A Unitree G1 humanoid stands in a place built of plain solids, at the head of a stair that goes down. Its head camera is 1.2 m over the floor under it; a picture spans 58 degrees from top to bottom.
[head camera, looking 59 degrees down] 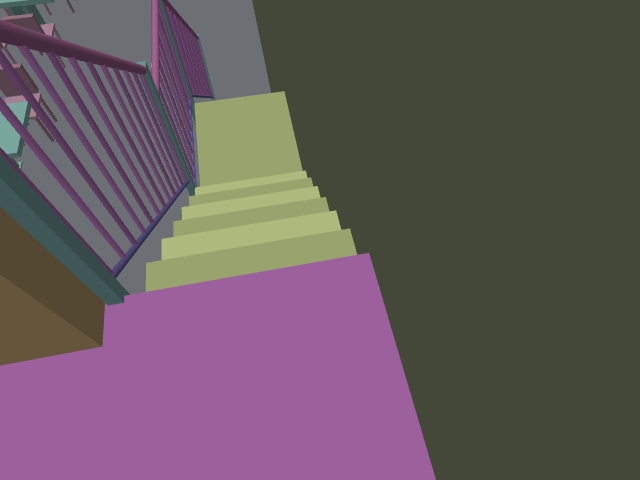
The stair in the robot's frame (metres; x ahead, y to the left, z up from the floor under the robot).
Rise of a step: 0.19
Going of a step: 0.22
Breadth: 0.76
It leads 11 degrees to the left of straight ahead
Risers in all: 7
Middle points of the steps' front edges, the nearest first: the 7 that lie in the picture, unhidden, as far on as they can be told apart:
0.60 0.22 0.00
0.81 0.26 -0.19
1.03 0.30 -0.37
1.24 0.34 -0.56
1.45 0.39 -0.74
1.66 0.43 -0.93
1.88 0.47 -1.11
